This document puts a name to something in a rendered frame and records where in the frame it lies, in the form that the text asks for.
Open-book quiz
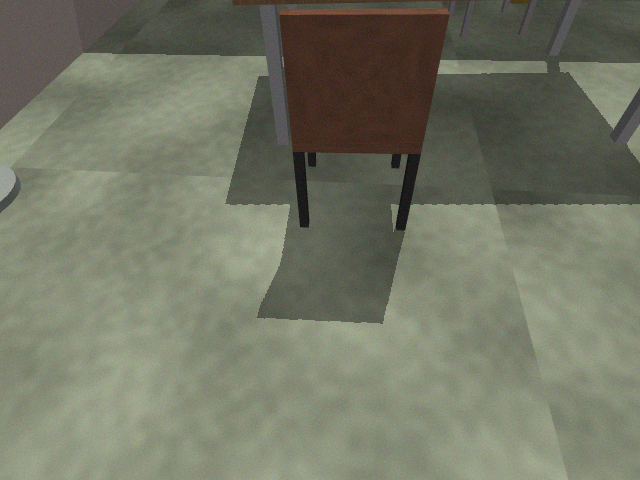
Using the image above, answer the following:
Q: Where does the table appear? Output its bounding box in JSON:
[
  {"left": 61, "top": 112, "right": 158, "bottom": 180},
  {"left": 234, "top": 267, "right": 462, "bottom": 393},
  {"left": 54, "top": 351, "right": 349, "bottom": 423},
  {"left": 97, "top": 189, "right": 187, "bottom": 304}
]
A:
[{"left": 232, "top": 0, "right": 640, "bottom": 145}]

